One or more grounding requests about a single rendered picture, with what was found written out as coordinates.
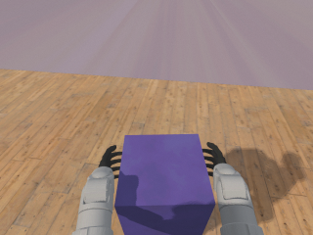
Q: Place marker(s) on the right robot hand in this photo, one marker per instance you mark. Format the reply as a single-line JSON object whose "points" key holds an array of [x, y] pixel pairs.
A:
{"points": [[216, 159]]}

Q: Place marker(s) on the robot right forearm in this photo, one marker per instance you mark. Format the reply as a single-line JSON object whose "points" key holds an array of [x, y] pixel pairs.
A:
{"points": [[234, 202]]}

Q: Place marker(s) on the robot left forearm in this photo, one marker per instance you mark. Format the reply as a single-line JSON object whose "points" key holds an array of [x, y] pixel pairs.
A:
{"points": [[96, 204]]}

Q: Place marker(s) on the carton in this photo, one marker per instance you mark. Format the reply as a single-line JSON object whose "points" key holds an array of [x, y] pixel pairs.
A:
{"points": [[163, 185]]}

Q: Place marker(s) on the left robot hand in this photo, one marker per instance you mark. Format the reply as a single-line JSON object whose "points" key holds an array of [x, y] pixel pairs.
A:
{"points": [[107, 159]]}

